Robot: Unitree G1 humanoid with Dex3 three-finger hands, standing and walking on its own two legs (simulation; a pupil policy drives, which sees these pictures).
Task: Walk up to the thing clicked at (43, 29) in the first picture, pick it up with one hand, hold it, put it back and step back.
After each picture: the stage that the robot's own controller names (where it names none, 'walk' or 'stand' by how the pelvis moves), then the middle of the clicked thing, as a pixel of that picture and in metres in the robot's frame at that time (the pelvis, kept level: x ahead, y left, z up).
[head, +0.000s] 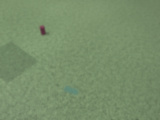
stand; (42, 30) +1.73 +0.49 -0.72
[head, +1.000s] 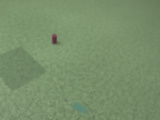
walk; (54, 39) +1.64 +0.21 -0.69
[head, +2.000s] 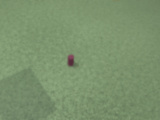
walk; (70, 60) +1.11 +0.06 -0.70
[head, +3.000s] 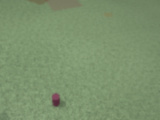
walk; (55, 100) +0.70 +0.16 -0.71
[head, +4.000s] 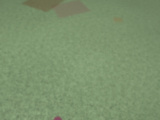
walk; out of the picture +0.51 +0.16 -0.71
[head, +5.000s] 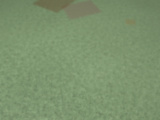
stand; out of the picture +0.43 +0.14 -0.72
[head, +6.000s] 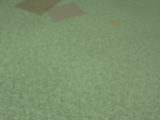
stand; out of the picture +0.38 +0.18 -0.71
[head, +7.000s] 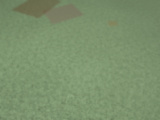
stand; out of the picture +0.37 +0.19 -0.72
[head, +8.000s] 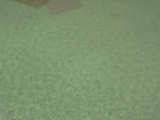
stand; out of the picture +0.38 +0.19 -0.72
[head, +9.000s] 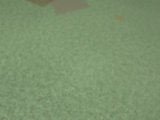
stand; out of the picture +0.38 +0.17 -0.71
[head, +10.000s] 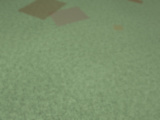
stand; out of the picture +0.34 +0.18 -0.72
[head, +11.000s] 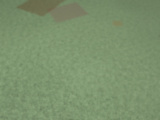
stand; out of the picture +0.35 +0.18 -0.73
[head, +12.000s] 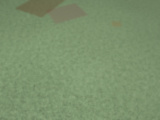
stand; out of the picture +0.35 +0.18 -0.73
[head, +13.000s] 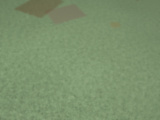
stand; out of the picture +0.36 +0.18 -0.73
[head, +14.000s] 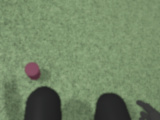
go down; (33, 71) +0.42 +0.23 -0.37
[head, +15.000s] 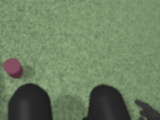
go down; (14, 69) +0.41 +0.26 -0.31
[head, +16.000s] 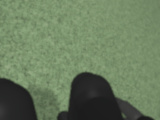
close in; out of the picture +0.38 +0.30 -0.22
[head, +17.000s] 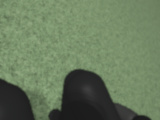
close; out of the picture +0.39 +0.30 -0.22
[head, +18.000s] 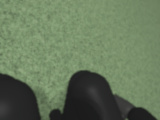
lift; out of the picture +0.35 +0.30 -0.22
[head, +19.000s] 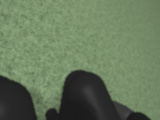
lift; out of the picture +0.35 +0.29 -0.22
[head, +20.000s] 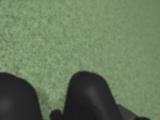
lift; out of the picture +0.34 +0.27 -0.22
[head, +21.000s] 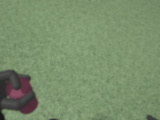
lift; (23, 96) +0.31 +0.19 -0.01
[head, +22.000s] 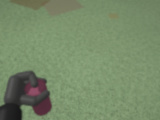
hold; (39, 97) +0.32 +0.15 +0.01
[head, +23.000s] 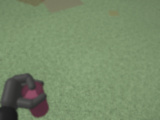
hold; (36, 100) +0.32 +0.17 -0.01
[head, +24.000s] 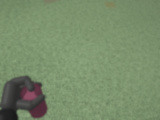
crouch; (35, 101) +0.32 +0.17 -0.04
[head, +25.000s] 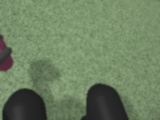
lower; out of the picture +0.44 +0.24 -0.11
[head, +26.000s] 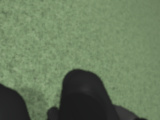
lower; out of the picture +0.39 +0.32 -0.23
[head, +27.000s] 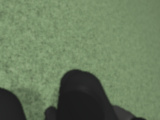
lower; out of the picture +0.40 +0.31 -0.23
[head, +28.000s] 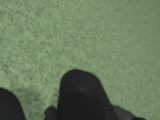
lower; out of the picture +0.39 +0.32 -0.22
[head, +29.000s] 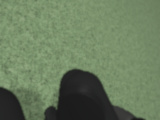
lower; out of the picture +0.39 +0.32 -0.22
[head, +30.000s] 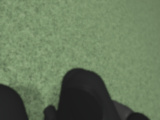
open; out of the picture +0.38 +0.31 -0.22
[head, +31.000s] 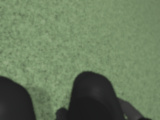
stand; out of the picture +0.37 +0.30 -0.23
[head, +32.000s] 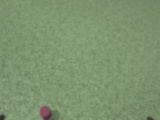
stand; (45, 113) +0.38 +0.20 -0.57
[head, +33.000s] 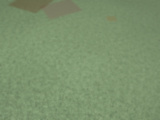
stand; out of the picture +0.37 +0.19 -0.66
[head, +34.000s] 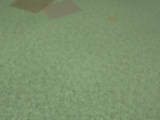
stand; out of the picture +0.36 +0.19 -0.67
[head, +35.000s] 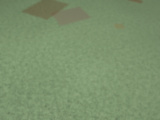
stand; out of the picture +0.40 +0.16 -0.72
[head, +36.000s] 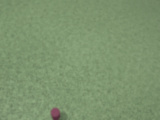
walk; (55, 114) +0.42 +0.13 -0.70
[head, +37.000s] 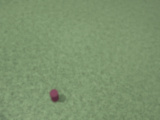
walk; (54, 95) +0.57 +0.19 -0.70
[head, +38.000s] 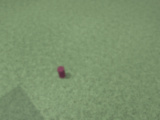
walk; (61, 72) +0.88 +0.25 -0.70
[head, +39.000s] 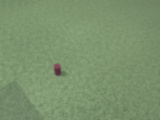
stand; (57, 69) +0.97 +0.20 -0.71
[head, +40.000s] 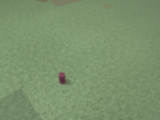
stand; (62, 78) +0.97 +0.20 -0.73
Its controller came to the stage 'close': yes
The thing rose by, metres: 0.69
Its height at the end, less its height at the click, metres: +0.00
